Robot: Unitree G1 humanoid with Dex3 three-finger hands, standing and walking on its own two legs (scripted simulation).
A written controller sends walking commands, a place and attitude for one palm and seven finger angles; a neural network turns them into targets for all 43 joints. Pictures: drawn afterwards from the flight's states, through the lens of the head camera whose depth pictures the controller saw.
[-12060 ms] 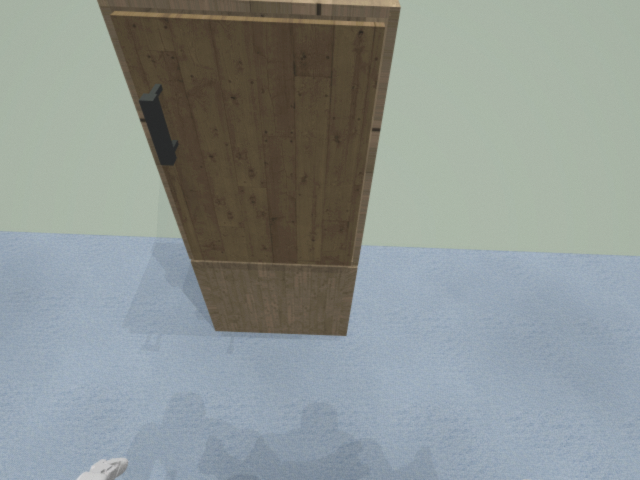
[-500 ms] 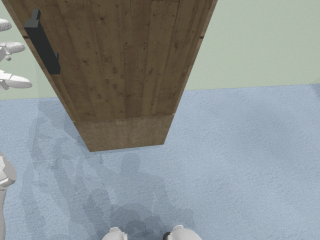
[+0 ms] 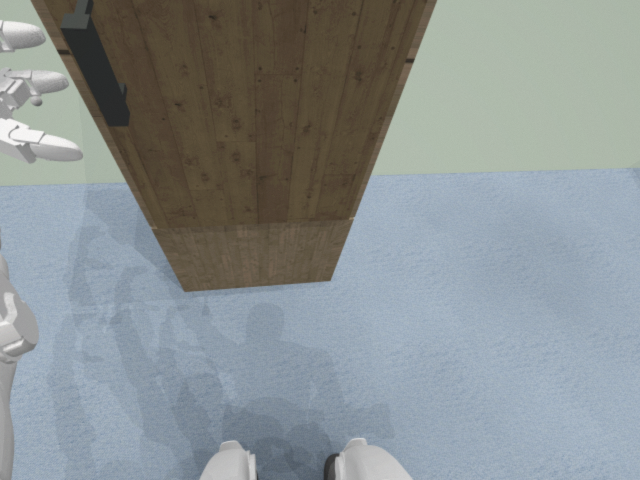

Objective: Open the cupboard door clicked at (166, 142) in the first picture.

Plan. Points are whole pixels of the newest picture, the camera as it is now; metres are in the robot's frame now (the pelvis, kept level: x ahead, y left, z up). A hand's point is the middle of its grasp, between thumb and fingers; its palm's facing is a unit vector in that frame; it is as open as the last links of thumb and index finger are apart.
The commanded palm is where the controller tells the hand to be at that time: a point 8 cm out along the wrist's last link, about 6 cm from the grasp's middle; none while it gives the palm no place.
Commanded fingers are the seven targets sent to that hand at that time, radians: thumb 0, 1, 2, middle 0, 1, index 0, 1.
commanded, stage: move the hooked fingers beside the handle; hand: left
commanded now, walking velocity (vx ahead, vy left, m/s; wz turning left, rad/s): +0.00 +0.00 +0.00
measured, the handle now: (102, 64) +0.58 +0.21 +0.13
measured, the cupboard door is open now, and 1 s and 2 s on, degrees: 0 0 0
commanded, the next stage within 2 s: slide the fingers in behind the handle in 0.66 s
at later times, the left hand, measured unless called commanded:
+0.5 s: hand (25, 95) +0.52 +0.28 +0.13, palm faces +0.04 -1.00 -0.02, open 14.0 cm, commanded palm +0.51 +0.31 +0.12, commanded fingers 0.00 -0.50 0.30 -0.30 -1.20 -0.30 -1.20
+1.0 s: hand (55, 95) +0.52 +0.25 +0.13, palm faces +0.00 -1.00 +0.00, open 14.0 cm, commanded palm +0.51 +0.29 +0.12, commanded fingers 0.00 -0.50 0.30 -0.30 -1.20 -0.30 -1.20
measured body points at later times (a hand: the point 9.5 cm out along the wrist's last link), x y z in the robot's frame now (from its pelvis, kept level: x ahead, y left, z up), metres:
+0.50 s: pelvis +0.01 +0.00 +0.00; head +0.14 +0.02 +0.43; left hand +0.51 +0.33 +0.13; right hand -0.03 -0.27 -0.09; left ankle +0.01 +0.10 -0.70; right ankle +0.00 -0.13 -0.70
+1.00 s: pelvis +0.02 +0.00 +0.00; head +0.13 +0.03 +0.44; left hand +0.52 +0.31 +0.13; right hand +0.01 -0.26 -0.10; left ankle +0.01 +0.10 -0.70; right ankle +0.00 -0.13 -0.70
